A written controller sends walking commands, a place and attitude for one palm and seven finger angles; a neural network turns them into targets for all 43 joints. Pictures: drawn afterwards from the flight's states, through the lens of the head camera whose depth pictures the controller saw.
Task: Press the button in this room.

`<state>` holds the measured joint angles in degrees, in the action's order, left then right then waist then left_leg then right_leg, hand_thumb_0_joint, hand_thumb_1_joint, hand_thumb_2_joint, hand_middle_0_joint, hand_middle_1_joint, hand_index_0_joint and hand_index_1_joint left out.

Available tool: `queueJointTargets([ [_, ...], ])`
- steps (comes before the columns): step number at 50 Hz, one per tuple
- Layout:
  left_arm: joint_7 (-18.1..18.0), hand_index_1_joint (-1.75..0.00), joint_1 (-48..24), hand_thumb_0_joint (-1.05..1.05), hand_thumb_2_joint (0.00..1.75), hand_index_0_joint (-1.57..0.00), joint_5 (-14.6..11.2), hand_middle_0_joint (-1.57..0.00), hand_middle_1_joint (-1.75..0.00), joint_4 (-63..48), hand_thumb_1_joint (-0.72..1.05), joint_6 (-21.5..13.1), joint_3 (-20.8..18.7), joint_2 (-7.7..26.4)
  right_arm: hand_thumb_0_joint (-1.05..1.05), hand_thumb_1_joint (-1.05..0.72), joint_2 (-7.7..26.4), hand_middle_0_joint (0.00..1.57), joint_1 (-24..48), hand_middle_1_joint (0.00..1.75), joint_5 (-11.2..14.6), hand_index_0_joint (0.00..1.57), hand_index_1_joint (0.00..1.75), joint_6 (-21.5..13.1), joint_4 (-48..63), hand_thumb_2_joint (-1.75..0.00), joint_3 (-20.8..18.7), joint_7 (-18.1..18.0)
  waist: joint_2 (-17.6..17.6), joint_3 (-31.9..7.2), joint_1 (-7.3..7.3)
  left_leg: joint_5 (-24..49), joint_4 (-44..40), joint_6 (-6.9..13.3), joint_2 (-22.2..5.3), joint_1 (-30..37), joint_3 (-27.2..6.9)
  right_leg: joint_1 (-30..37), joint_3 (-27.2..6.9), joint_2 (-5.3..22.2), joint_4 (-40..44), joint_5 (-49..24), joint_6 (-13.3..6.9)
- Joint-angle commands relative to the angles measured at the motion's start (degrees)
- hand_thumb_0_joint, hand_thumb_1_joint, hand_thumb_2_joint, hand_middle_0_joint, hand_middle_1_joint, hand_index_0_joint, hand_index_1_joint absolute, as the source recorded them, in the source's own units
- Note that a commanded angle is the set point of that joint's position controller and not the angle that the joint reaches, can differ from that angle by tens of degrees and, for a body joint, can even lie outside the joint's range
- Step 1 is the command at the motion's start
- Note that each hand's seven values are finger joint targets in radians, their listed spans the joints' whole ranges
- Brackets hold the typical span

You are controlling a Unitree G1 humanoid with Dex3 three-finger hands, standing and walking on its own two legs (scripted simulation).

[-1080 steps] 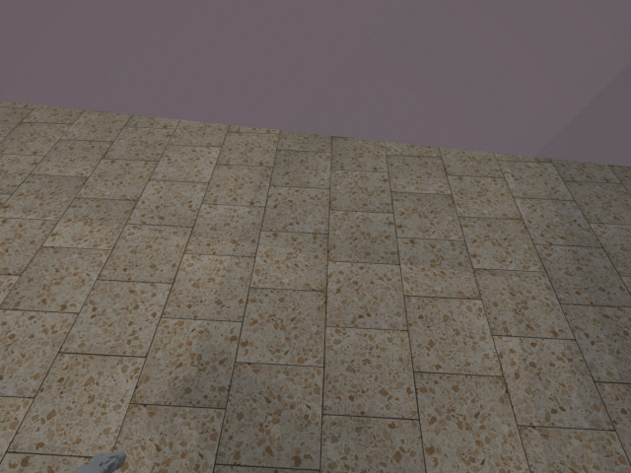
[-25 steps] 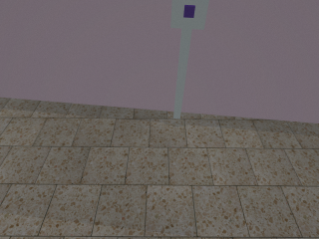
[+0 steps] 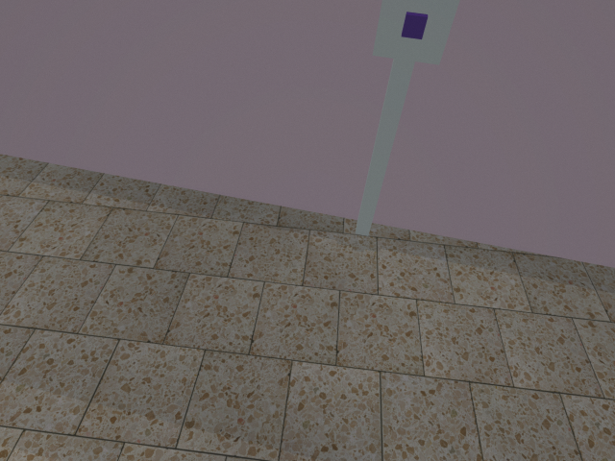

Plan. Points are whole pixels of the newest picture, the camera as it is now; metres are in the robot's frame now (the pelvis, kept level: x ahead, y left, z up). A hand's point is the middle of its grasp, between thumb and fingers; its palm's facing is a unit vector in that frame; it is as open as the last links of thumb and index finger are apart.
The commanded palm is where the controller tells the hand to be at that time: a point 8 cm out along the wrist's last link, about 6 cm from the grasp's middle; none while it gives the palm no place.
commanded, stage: turn or walk to find it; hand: left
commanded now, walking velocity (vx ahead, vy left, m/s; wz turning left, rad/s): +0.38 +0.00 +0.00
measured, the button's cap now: (414, 25) +1.12 -0.18 +0.12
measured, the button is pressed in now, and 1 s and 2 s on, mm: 0 0 0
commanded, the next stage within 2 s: stand and wait in 0.02 s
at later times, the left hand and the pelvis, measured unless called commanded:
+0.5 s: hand (207, 418) +0.21 +0.17 -0.16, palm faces -0.03 -0.98 -0.22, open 7.4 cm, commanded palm none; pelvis +0.12 +0.00 +0.00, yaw -1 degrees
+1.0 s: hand out of the picture +0.12 +0.16 -0.17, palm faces +0.05 -0.98 -0.21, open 7.3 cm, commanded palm none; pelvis +0.13 -0.02 +0.01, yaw +1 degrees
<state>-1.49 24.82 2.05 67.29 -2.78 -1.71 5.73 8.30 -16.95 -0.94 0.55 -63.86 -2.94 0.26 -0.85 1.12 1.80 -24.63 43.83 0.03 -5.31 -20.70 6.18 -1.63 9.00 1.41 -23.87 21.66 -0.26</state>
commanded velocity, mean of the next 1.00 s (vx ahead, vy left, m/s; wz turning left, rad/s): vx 0.00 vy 0.00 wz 0.00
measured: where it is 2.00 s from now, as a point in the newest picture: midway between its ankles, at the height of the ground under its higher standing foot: outside the picture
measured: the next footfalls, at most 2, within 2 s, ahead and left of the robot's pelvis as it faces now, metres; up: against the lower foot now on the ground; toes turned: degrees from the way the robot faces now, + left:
right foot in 0.42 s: +0.18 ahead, -0.11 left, +0.00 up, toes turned -8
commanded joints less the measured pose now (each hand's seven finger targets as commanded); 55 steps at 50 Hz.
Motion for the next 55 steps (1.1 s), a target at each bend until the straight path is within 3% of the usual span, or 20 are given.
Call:
queueJointTargets([
  [1, 0.1, -0.30, 0.4, 0.00, 0.90, -0.20, -0.5, -0.20, -0.30, -1.2, 0.90, -0.4, -2.0, 9.0, 0.00, -0.90, 2.1, 0.20, -0.3, 0.30, 0.1, 0.20, 0.30, -2.9, 4.9, -0.90, -0.2, 0.3, -3.5, 6.7, -3.45, 6.8, -10.2, 0.6, 0.9, 4.1, 2.7, -10.3, -9.0, 14.3, 5.9, -4.7, -6.4],
  [2, 0.3, -0.30, -0.4, 0.00, 0.90, -0.20, -0.8, -0.20, -0.30, -1.6, 0.90, -0.3, -1.7, 8.4, 0.00, -0.90, 3.2, 0.20, -5.8, 0.30, -0.2, 0.20, 0.30, -3.3, 2.9, -0.90, -0.3, 0.0, 0.6, 4.3, -5.90, 9.3, -14.3, 0.7, 2.2, 14.6, 3.3, -15.6, -5.4, 11.0, -1.7, -8.9, -4.6],
  [3, 0.7, -0.30, -0.2, 0.00, 0.90, -0.20, -1.0, -0.20, -0.30, -2.7, 0.90, -0.3, -1.1, 6.1, 0.00, -0.90, 7.6, 0.20, -13.1, 0.30, -0.7, 0.20, 0.30, -3.8, 0.6, -0.90, -1.2, -0.7, 11.4, 0.4, -8.30, 9.0, -19.6, 3.7, -5.9, 24.1, -8.9, -22.6, -1.2, 5.3, -16.8, -9.0, -1.5],
  [4, 0.9, -0.30, -1.5, 0.00, 0.90, -0.20, -1.4, -0.20, -0.30, -4.7, 0.90, -0.5, -0.3, 3.7, 0.00, -0.90, 12.8, 0.20, -19.6, 0.30, -0.9, 0.20, 0.30, -3.8, -1.1, -0.90, -2.3, -1.2, 22.3, -2.7, -9.53, 16.2, -27.0, 9.2, -18.6, 28.7, -26.8, -31.6, 1.4, -0.4, -32.8, 11.4, 0.8],
  [5, 0.3, -0.30, -4.9, 0.00, 0.90, -0.20, -1.0, -0.20, -0.30, -5.9, 0.90, 0.0, -0.3, 5.1, 0.00, -0.90, 12.7, 0.20, -18.1, 0.30, -0.6, 0.20, 0.30, -3.1, -1.3, -0.90, -1.9, -1.7, 16.5, -1.3, -8.65, 16.0, -28.6, 11.5, -21.4, 23.1, -27.9, -32.5, -4.3, 1.5, -41.8, 14.1, -0.4],
  [6, 0.3, -0.30, -6.8, 0.00, 0.90, -0.20, -1.0, -0.20, -0.30, -5.8, 0.90, 0.0, -0.2, 4.0, 0.00, -0.90, 10.9, 0.20, -13.7, 0.30, -0.6, 0.20, 0.30, -3.1, -0.2, -0.90, -1.5, -1.9, 11.3, 2.0, -7.24, 20.0, -28.5, 12.2, -21.0, 18.3, -25.8, -33.9, -5.7, 3.6, -45.1, 10.8, -0.6],
  [8, 0.6, -0.30, -6.9, 0.00, 0.90, -0.20, -0.9, -0.20, -0.30, -5.0, 0.90, 0.3, -0.2, 3.2, 0.00, -0.90, 6.6, 0.20, -7.6, 0.30, -0.5, 0.20, 0.30, -3.9, 1.2, -0.90, 0.0, -2.2, 5.3, 4.1, -4.26, 33.0, -28.1, 10.3, -16.9, 13.2, -16.3, -31.1, -7.4, 6.0, -42.4, 4.9, 0.7],
  [10, 0.7, -0.30, -4.4, 0.00, 0.90, -0.20, -1.2, -0.20, -0.30, -4.0, 0.90, 1.0, 0.1, 2.2, 0.00, -0.90, 5.4, 0.20, -5.1, 0.30, 0.0, 0.20, 0.30, -4.7, 0.9, -0.90, 0.7, -2.5, 5.5, 1.1, -2.07, 44.4, -26.8, 8.4, -13.2, 12.7, -7.8, -25.4, -7.0, 5.9, -36.5, 0.8, 1.9],
  [13, 0.3, -0.30, -4.3, 0.00, 0.90, -0.20, -1.2, -0.20, -0.30, -4.4, 0.90, 2.2, 0.3, 2.3, 0.00, -0.90, 5.5, 0.20, -3.5, 0.30, 0.1, 0.20, 0.30, -4.3, 0.8, -0.90, 0.9, -2.3, 6.6, 0.0, -0.89, 47.2, -26.3, 7.7, -10.7, 11.2, -3.3, -20.7, -5.6, 4.6, -28.1, -2.6, 2.7],
  [17, 0.0, -0.30, -7.8, 0.00, 0.90, -0.20, -1.1, -0.20, -0.30, -5.9, 0.90, 2.4, 0.4, 3.4, 0.00, -0.90, 5.7, 0.20, -2.4, 0.30, -0.1, 0.20, 0.30, -3.3, 0.0, -0.90, 0.2, -2.2, 7.8, 1.6, -0.91, 39.3, -24.7, 7.2, -10.2, 10.2, -3.4, -15.7, -3.9, 3.8, -15.5, -5.6, 2.8],
  [19, -0.1, -0.30, -7.6, 0.00, 0.90, -0.20, -1.0, -0.20, -0.30, -5.7, 0.90, 2.1, 0.2, 4.6, 0.00, -0.90, 5.1, 0.20, -2.5, 0.30, 0.0, 0.20, 0.30, -2.8, -0.5, -0.90, -0.1, -2.1, 6.1, 2.5, -0.11, 32.2, -21.6, 4.9, -8.5, 8.5, -2.9, -10.8, -2.9, 3.5, -6.4, -12.2, 2.9],
  [20, -0.2, -0.30, -6.1, 0.00, 0.90, -0.20, -1.0, -0.20, -0.30, -5.0, 0.90, 1.6, 0.1, 6.2, 0.00, -0.90, 4.3, 0.20, -2.9, 0.30, 0.2, 0.20, 0.30, -2.7, -0.9, -0.90, 0.0, -2.0, 3.3, 2.2, 0.60, 27.9, -19.0, 2.6, -6.5, 7.3, -2.3, -7.0, -4.1, 4.3, -1.0, -18.2, 2.7],
  [22, -0.5, -0.30, -6.2, 0.00, 0.90, -0.20, -1.1, -0.20, -0.30, -4.4, 0.90, 0.9, 0.0, 10.5, 0.00, -0.90, 0.9, 0.20, -5.1, 0.30, 0.8, 0.20, 0.30, -2.4, -0.5, -0.90, 0.6, -1.6, -5.3, 2.2, -0.95, 6.9, -17.9, -1.1, -1.0, 1.8, 0.1, -3.0, -13.0, 13.7, 0.2, -31.6, -1.1],
  [23, -0.5, -0.30, -7.4, 0.00, 0.90, -0.20, -1.4, -0.20, -0.30, -4.7, 0.90, 0.4, -0.7, 11.8, 0.00, -0.90, 0.4, 0.20, -6.6, 0.30, 0.5, 0.20, 0.30, -1.6, -1.2, -0.90, 0.8, -1.7, -12.7, 0.9, -1.52, 3.8, -17.3, -2.1, 0.4, 3.9, 0.5, -5.2, -15.4, 15.3, 2.1, -31.2, -4.0],
  [24, -0.6, -0.30, -8.5, 0.00, 0.90, -0.20, -1.6, -0.20, -0.30, -4.8, 0.90, 0.1, -0.7, 11.8, 0.00, -0.90, 1.0, 0.20, -7.3, 0.30, 0.4, 0.20, 0.30, -1.4, -1.6, -0.90, 0.8, -1.7, -14.0, -0.2, -2.00, 4.2, -16.8, -2.1, 0.1, 7.9, 0.3, -7.5, -15.4, 15.2, 4.0, -30.2, -4.9],
  [26, -0.8, -0.30, -10.7, 0.00, 0.90, -0.20, -1.7, -0.20, -0.30, -5.1, 0.90, 0.3, -0.2, 9.9, 0.00, -0.90, 0.7, 0.20, -8.4, 0.30, 0.4, 0.20, 0.30, -1.8, -2.9, -0.90, 1.2, -1.8, -6.3, -0.2, -2.82, 14.1, -21.1, -1.7, -1.3, 10.7, -1.2, -7.9, -10.8, 11.3, 0.9, -31.9, -3.6],
  [28, -0.9, -0.30, -9.7, 0.00, 0.90, -0.20, -1.9, -0.20, -0.30, -5.1, 0.90, 0.2, 0.1, 8.1, 0.00, -0.90, 1.6, 0.20, -7.7, 0.30, 0.2, 0.20, 0.30, -2.6, -3.3, -0.90, 1.2, -2.1, 0.5, -2.7, -1.78, 27.8, -22.7, -1.1, -3.2, 12.7, -2.0, -4.6, -7.4, 8.1, -3.1, -37.6, -1.7],
  [30, -1.1, -0.30, -9.0, 0.00, 0.90, -0.20, -1.8, -0.20, -0.30, -4.9, 0.90, 0.4, 0.1, 7.9, 0.00, -0.90, 2.0, 0.20, -7.2, 0.30, 0.3, 0.20, 0.30, -2.6, -3.2, -0.90, 1.0, -2.4, 3.2, -3.0, -1.67, 32.7, -21.9, -1.2, -3.5, 13.9, -1.6, -4.1, -6.9, 7.5, -3.5, -38.6, -1.6],
  [48, -0.9, -0.30, -7.0, 0.00, 0.90, -0.20, -1.6, -0.20, -0.30, -2.9, 0.90, 0.8, 0.8, 9.2, 0.00, -0.90, 4.3, 0.20, -4.0, 0.30, 0.4, 0.20, 0.30, -1.2, -1.6, -0.90, 1.4, -2.5, 0.4, 1.6, -2.22, 17.1, -25.6, -0.9, -3.3, 14.8, -1.3, -6.0, -8.2, 7.2, 4.1, -27.5, -1.5],
  [55, -0.9, -0.30, -5.9, 0.00, 0.90, -0.20, -1.5, -0.20, -0.30, -2.5, 0.90, 1.1, 0.8, 8.6, 0.00, -0.90, 4.0, 0.20, -4.3, 0.30, 0.4, 0.20, 0.30, -1.1, -1.4, -0.90, 1.5, -2.3, 0.7, 4.0, -2.01, 11.4, -26.5, -0.5, -2.7, 13.3, -1.5, -8.5, -8.9, 6.7, 7.4, -14.4, -1.1],
])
